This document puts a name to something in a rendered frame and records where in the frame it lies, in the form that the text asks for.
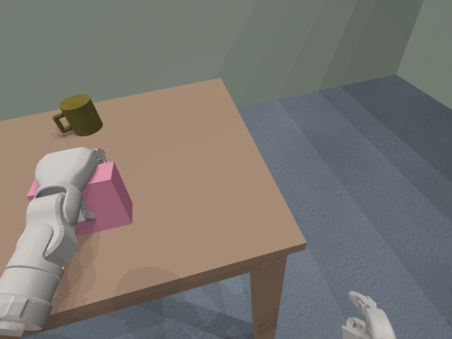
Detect table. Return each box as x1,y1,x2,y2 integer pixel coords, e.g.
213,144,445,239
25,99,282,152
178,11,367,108
0,78,307,339

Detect right robot hand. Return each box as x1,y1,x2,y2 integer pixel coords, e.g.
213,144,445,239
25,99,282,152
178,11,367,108
342,291,396,339

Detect left robot forearm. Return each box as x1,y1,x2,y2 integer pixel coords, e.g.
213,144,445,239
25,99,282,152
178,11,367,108
0,182,83,337

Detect left robot hand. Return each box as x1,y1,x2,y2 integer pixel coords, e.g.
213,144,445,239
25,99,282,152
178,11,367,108
35,147,107,223

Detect sponge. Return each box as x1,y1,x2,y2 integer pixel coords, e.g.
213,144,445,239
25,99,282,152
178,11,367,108
26,161,133,237

